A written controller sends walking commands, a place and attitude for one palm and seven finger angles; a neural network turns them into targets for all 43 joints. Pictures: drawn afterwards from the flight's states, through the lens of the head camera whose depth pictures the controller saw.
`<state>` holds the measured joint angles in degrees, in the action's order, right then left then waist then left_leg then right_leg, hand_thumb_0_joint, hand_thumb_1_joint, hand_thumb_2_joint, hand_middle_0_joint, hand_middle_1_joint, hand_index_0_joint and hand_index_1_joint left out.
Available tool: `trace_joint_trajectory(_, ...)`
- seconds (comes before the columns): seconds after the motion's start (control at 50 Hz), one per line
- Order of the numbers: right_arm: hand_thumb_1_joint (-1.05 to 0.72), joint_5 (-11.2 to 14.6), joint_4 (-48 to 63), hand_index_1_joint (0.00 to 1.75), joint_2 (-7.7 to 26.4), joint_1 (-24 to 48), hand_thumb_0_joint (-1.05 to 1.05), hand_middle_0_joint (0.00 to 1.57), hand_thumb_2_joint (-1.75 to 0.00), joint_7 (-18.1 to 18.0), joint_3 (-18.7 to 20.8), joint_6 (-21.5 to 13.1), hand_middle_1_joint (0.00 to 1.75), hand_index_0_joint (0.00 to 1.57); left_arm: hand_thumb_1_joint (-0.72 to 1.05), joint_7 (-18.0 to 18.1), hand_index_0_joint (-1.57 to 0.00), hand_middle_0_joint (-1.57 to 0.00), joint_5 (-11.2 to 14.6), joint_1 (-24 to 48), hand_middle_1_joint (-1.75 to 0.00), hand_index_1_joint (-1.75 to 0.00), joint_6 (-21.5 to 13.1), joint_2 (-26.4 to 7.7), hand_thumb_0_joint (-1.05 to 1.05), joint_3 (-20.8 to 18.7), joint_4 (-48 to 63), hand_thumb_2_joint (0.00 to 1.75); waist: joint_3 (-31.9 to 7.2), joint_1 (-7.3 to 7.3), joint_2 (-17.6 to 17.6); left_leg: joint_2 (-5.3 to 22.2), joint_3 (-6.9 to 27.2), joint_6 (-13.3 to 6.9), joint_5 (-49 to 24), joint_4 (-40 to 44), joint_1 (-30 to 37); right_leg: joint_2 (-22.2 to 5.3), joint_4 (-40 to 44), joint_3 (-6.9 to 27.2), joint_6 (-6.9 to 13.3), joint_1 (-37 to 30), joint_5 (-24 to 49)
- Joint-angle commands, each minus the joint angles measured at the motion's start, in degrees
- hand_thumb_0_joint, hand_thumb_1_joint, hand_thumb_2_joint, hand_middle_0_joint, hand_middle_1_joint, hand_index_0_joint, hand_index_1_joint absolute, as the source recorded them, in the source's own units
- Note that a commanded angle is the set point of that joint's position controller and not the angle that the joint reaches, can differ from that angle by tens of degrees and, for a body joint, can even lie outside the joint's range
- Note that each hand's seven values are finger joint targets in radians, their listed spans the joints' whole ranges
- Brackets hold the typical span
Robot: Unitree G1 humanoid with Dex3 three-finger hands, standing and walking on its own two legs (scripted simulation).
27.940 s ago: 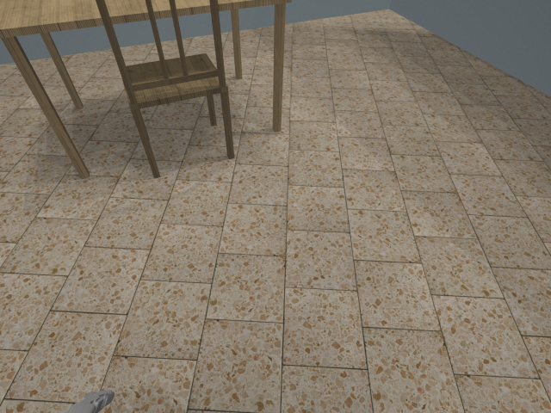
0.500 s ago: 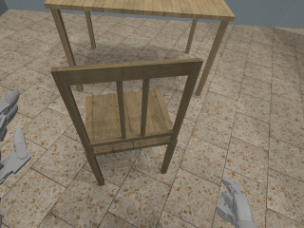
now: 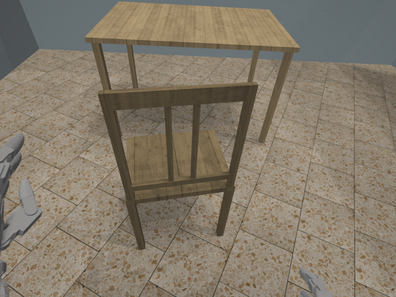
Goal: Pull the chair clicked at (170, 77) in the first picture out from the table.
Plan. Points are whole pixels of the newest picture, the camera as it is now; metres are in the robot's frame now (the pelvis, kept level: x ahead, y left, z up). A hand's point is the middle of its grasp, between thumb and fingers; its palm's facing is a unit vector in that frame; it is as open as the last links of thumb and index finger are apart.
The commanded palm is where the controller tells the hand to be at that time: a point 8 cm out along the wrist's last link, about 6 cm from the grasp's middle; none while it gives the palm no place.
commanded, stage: stop stepping back and stand still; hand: left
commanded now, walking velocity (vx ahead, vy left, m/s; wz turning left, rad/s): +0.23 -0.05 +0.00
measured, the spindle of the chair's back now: (169, 147) +0.59 +0.11 -0.07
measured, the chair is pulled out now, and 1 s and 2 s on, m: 0.67 0.67 0.67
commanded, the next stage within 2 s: let the arm hang, fingers relaxed in 0.36 s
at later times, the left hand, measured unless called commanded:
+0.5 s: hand (21, 209) +0.20 +0.27 +0.16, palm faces +0.37 -0.77 -0.52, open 7.4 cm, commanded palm none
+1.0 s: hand out of the picture -0.05 +0.19 -0.16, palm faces +0.05 -0.97 -0.25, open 7.1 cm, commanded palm none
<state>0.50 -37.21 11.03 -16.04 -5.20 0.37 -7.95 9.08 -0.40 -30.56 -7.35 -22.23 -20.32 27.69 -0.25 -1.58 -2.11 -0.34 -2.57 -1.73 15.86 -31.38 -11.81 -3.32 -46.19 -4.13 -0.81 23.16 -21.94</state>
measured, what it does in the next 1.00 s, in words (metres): steps on the spot: right foot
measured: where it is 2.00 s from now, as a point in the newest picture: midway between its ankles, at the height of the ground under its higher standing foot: outside the picture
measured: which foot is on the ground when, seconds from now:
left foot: down 0.00-1.00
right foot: up 0.00-0.08, down 0.10-1.00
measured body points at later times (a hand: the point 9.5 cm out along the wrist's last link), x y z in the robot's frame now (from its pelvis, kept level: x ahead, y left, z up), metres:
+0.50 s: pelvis +0.00 +0.01 +0.01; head +0.00 +0.02 +0.46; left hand +0.18 +0.31 +0.19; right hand +0.17 -0.21 -0.08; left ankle +0.03 +0.10 -0.73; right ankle +0.01 -0.11 -0.73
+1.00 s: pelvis +0.00 +0.00 +0.01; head +0.03 -0.01 +0.46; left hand -0.05 +0.25 -0.14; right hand +0.00 -0.24 -0.15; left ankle +0.02 +0.10 -0.73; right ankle +0.01 -0.11 -0.73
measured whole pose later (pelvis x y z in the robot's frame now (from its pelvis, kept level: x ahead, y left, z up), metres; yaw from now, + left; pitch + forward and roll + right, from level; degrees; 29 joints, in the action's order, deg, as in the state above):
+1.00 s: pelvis +0.00 +0.00 +0.01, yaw +3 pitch -1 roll -1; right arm -0.9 -56.4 10.8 -20.5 -1.3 0.0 1.5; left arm 1.1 -0.7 -21.5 2.4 -12.3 0.4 -57.9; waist 4.5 0.2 1.4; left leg -0.8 -0.1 -1.4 11.4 -26.8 -14.5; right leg -0.5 -25.6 -6.2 1.6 11.6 -13.1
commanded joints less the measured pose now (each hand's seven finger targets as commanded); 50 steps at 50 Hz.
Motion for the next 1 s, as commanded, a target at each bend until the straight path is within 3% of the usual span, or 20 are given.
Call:
trace_joint_trajectory(0.0,-0.9,0.5,7.9,0.3,6.8,6.7,0.0,0.2,-0.9,0.7,2.0,-3.4,0.3,0.2,0.9,1.0,-0.2,-0.2,0.4,1.0,-0.3,-0.3,-6.5,-13.9,0.0,-12.5,10.7,0.9,5.2,3.04,9.5,12.4,13.2,-5.5,15.2,15.2,-19.3,0.0,12.7,-1.0,1.0,-13.7,-0.5)
trace_joint_trajectory(0.04,-0.9,0.6,6.9,0.3,7.2,5.5,0.0,0.2,-0.9,0.5,2.3,-2.9,0.3,0.2,0.9,0.5,-0.2,-0.2,1.0,-0.8,-0.3,-0.3,-6.3,-12.2,0.0,-11.5,2.8,0.9,3.2,2.43,2.8,7.8,7.0,-2.7,10.5,4.7,-15.4,0.6,26.7,-1.6,2.0,-16.7,3.5)
trace_joint_trajectory(0.06,-0.9,0.6,7.0,0.3,7.5,6.4,0.0,0.2,-0.9,0.5,2.6,-2.4,0.3,0.2,0.9,0.1,-0.2,-0.2,1.5,0.7,-0.3,-0.3,-6.5,-11.4,0.0,-10.5,2.0,0.9,2.7,1.64,-1.1,4.4,4.7,-1.3,11.9,-3.2,-17.0,-2.6,29.7,5.4,5.0,-16.6,2.5)
trace_joint_trajectory(0.08,-0.9,0.6,7.0,0.3,7.5,6.0,0.0,0.2,-0.9,0.5,2.7,-2.1,0.3,0.2,0.9,-0.1,-0.2,-0.2,1.9,2.4,-0.3,-0.3,-6.4,-13.4,0.0,-11.7,1.4,0.9,1.7,0.7,-8.3,0.9,2.3,-0.1,11.2,-13.7,-19.2,-10.6,34.2,18.9,9.2,-14.7,-2.4)
trace_joint_trajectory(0.1,-0.9,0.5,6.6,0.3,7.3,5.2,0.0,0.2,-0.9,0.6,2.4,-2.2,0.3,0.2,0.9,-0.1,-0.2,-0.2,2.5,5.5,-0.3,-0.3,-6.1,-13.3,0.0,-11.5,1.2,0.9,1.5,0.31,-10.6,0.4,0.8,0.3,9.0,-20.3,-18.0,-16.3,36.5,23.2,11.9,-12.4,-0.7)
trace_joint_trajectory(0.14,-0.9,1.6,6.2,0.3,7.9,5.6,0.0,0.2,-0.9,1.3,3.0,-1.9,0.3,0.2,0.9,-0.5,-0.2,-0.2,2.3,6.8,-0.3,-0.3,-4.7,-8.2,0.0,-5.9,-0.2,0.9,-0.4,0.45,-11.1,2.2,3.8,-0.2,7.9,-17.2,-9.2,-15.9,36.6,22.2,12.1,-5.3,-6.3)
trace_joint_trajectory(0.2,-0.9,0.1,6.8,0.3,6.5,8.3,0.0,0.2,-0.9,0.5,0.8,-1.7,0.3,0.2,0.9,0.0,-0.2,-0.2,2.3,6.4,-0.3,-0.3,-4.9,-8.3,0.0,-5.2,5.8,0.9,-0.2,-0.18,1.9,2.7,2.4,-0.2,3.5,6.5,1.6,-7.0,23.9,6.5,6.0,-2.9,-3.8)
trace_joint_trajectory(0.24,-0.9,-0.1,8.4,0.3,7.4,10.2,0.0,0.2,-0.9,-0.3,1.1,-2.5,0.3,0.2,0.9,0.7,-0.2,-0.2,1.7,8.6,-0.3,-0.3,-6.2,-10.5,0.0,-5.9,14.2,0.9,-0.6,1.22,17.4,12.3,18.9,-2.4,5.7,19.4,2.6,-0.5,10.4,2.8,1.5,-2.0,-0.5)
trace_joint_trajectory(0.3,-0.9,0.0,8.9,0.3,6.1,11.2,0.0,0.2,-0.9,-0.2,1.0,-4.0,0.3,0.2,0.9,0.9,-0.2,-0.2,1.2,8.9,-0.3,-0.3,-6.3,-14.9,0.0,-9.7,21.0,0.9,-1.0,2.55,16.6,14.0,19.1,-4.2,13.1,22.7,-7.4,-0.7,9.1,3.3,0.6,-10.9,0.0)
trace_joint_trajectory(0.34,-0.9,0.2,8.9,0.3,6.0,9.4,0.0,0.2,-0.9,-0.2,1.0,-4.8,0.3,0.2,0.9,1.2,-0.2,-0.2,1.1,5.8,-0.3,-0.3,-6.3,-18.4,0.0,-12.9,21.6,0.9,0.3,2.98,14.7,12.2,15.4,-3.3,4.6,19.2,-8.8,-1.2,16.9,3.3,0.7,-15.2,6.2)
trace_joint_trajectory(0.38,-0.9,0.4,8.3,0.3,6.0,8.4,0.0,0.2,-0.9,0.3,1.3,-5.1,0.3,0.2,0.9,1.3,-0.2,-0.2,1.5,1.6,-0.3,-0.3,-6.4,-16.1,0.0,-12.8,17.9,0.9,-1.8,2.79,8.6,9.1,11.6,-1.6,-6.4,12.7,-5.8,-1.6,23.6,4.6,1.4,-17.8,13.3)
trace_joint_trajectory(0.42,-0.9,0.4,8.0,0.3,6.3,7.7,0.0,0.2,-0.9,0.6,1.9,-4.7,0.3,0.2,0.9,0.8,-0.2,-0.2,2.3,-1.3,-0.3,-0.3,-6.3,-12.9,0.0,-12.3,11.7,0.9,-3.3,2.13,6.9,7.4,9.6,0.2,-3.9,12.2,-4.6,-2.2,24.5,6.2,2.1,-17.7,14.1)
trace_joint_trajectory(0.44,-0.9,0.5,-4.5,0.3,10.1,7.0,0.0,0.2,-0.9,5.2,4.5,-6.9,0.3,0.2,0.9,-6.8,-0.2,-0.2,-2.5,1.7,-0.3,-0.3,0.5,3.2,0.0,17.0,-32.7,0.9,-1.2,-2.08,0.9,5.7,7.0,0.6,-20.2,0.8,-1.4,-4.3,17.9,2.8,2.7,-8.3,24.4)
trace_joint_trajectory(0.48,-0.9,-0.2,-3.5,0.3,7.3,1.0,0.0,0.2,-0.9,5.1,3.6,0.5,0.3,0.2,0.9,-8.7,-0.2,-0.2,-2.1,3.1,-0.3,-0.3,7.9,6.0,0.0,15.0,-34.1,0.9,-5.7,-0.42,-0.7,5.8,8.0,0.7,-24.7,-0.5,0.3,-4.9,18.7,3.6,2.9,-7.1,23.7)
trace_joint_trajectory(0.56,-0.9,-1.5,-3.1,0.3,7.6,2.8,0.0,0.2,-0.9,5.2,2.1,4.4,0.3,0.2,0.9,-8.7,-0.2,-0.2,-1.6,10.3,-0.3,-0.3,8.2,4.8,0.0,16.4,-43.8,0.9,-4.0,0.89,-8.3,5.9,11.7,-1.8,-14.3,2.0,-5.1,-3.9,18.5,4.7,4.1,-8.6,13.3)
trace_joint_trajectory(0.62,-0.9,-2.2,-4.1,0.3,8.2,3.5,0.0,0.2,-0.9,5.0,1.6,6.2,0.3,0.2,0.9,-8.3,-0.2,-0.2,-1.5,13.2,-0.3,-0.3,8.7,3.6,0.0,16.9,-53.2,0.9,0.1,1.43,-7.1,4.9,12.7,-2.3,-10.5,5.2,-6.7,-3.5,19.5,5.8,5.0,-9.4,10.4)
trace_joint_trajectory(0.7,-0.9,-2.2,-7.7,0.3,7.3,3.1,0.0,0.2,-0.9,4.7,0.5,6.5,0.3,0.2,0.9,-8.1,-0.2,-0.2,-0.9,11.5,-0.3,-0.3,8.6,2.9,0.0,18.4,-65.4,0.9,1.6,2.35,8.4,4.4,11.6,-1.9,-6.0,9.8,-5.9,-2.1,21.3,6.2,4.3,-11.3,8.2)
trace_joint_trajectory(0.78,-0.9,-2.1,-10.9,0.3,4.8,-0.6,0.0,0.2,-0.9,4.0,0.6,6.9,0.3,0.2,0.9,-7.7,-0.2,-0.2,-0.7,8.5,-0.3,-0.3,8.1,5.3,0.0,18.0,-73.2,0.9,-1.2,2.09,15.9,4.6,10.7,-1.9,-1.2,11.2,-3.3,-1.9,23.7,4.9,4.6,-13.5,8.0)
trace_joint_trajectory(0.88,-0.9,-1.6,-14.2,0.3,4.8,-4.9,0.0,0.2,-0.9,3.7,0.7,7.6,0.3,0.2,0.9,-7.9,-0.2,-0.2,-0.2,9.5,-0.3,-0.3,7.8,5.6,0.0,19.7,-79.4,0.9,1.6,1.42,4.7,5.3,11.0,-1.9,1.5,11.6,-4.0,-2.2,25.9,4.8,4.8,-12.7,7.1)
trace_joint_trajectory(0.98,-0.9,-1.5,-17.4,0.3,4.1,-7.9,0.0,0.2,-0.9,3.6,0.5,7.6,0.3,0.2,0.9,-7.7,-0.2,-0.2,0.0,8.5,-0.3,-0.3,7.7,6.1,0.0,20.5,-83.5,0.9,4.6,1.21,0.9,4.9,10.0,-1.9,1.6,11.3,-3.7,-2.8,27.3,5.9,5.4,-9.9,4.9)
